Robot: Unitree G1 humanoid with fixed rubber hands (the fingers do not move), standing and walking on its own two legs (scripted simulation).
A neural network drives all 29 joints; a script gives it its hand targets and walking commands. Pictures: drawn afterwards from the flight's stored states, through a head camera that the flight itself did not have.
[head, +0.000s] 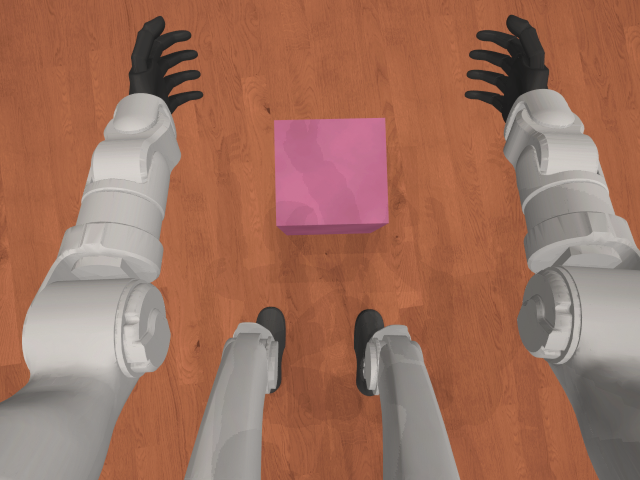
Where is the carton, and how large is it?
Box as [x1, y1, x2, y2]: [274, 118, 388, 234]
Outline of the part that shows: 384,118 274,120 276,225 286,234 371,232 388,222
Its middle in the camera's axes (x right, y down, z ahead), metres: +0.02 -0.13 +0.85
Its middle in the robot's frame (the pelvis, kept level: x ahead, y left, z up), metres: +0.52 -0.01 -0.52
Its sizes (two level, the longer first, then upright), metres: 0.210 0.200 0.250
